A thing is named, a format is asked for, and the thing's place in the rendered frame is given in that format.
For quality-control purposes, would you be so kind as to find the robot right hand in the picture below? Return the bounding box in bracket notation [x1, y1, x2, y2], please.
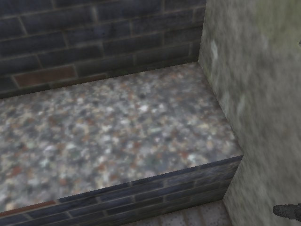
[273, 203, 301, 222]

